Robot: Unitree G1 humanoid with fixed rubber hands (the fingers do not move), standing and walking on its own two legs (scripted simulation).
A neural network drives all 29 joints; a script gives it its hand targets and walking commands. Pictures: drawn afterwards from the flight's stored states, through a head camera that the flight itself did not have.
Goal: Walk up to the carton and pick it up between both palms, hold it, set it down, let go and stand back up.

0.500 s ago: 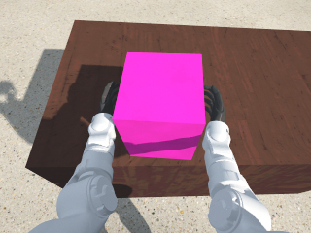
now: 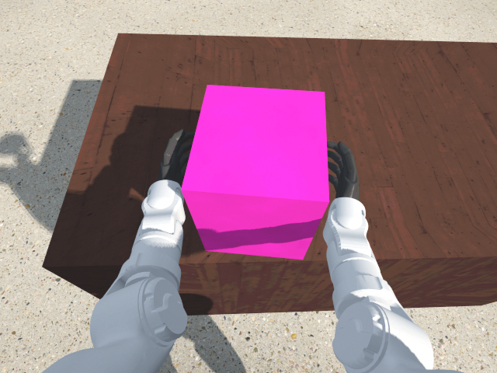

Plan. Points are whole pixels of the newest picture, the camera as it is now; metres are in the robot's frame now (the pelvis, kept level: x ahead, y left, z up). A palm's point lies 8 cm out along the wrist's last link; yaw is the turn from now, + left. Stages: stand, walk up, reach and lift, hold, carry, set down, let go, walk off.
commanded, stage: set down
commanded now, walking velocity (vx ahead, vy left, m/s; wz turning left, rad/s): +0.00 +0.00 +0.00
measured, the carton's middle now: (259, 179) +0.44 +0.00 -0.02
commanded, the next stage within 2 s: none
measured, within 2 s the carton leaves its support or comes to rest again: rests again in 0.58 s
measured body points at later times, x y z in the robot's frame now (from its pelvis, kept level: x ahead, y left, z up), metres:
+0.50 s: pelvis +0.00 +0.00 +0.00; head +0.08 +0.02 +0.44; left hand +0.43 +0.15 +0.02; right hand +0.40 -0.14 +0.02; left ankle -0.03 +0.13 -0.75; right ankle -0.06 -0.13 -0.75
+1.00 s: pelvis -0.01 +0.02 -0.01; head +0.08 +0.04 +0.43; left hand +0.44 +0.19 +0.02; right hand +0.40 -0.14 +0.00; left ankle -0.03 +0.13 -0.75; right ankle -0.06 -0.13 -0.75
